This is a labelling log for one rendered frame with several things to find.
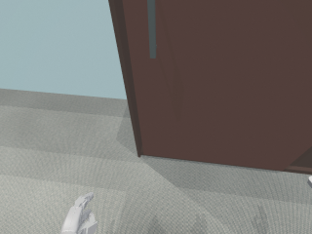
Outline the robot left hand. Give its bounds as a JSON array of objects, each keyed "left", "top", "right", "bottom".
[{"left": 60, "top": 192, "right": 98, "bottom": 234}]

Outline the wardrobe door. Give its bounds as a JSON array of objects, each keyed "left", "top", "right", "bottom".
[
  {"left": 122, "top": 0, "right": 312, "bottom": 171},
  {"left": 290, "top": 146, "right": 312, "bottom": 168}
]

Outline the handle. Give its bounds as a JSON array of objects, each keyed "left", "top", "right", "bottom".
[{"left": 147, "top": 0, "right": 157, "bottom": 59}]

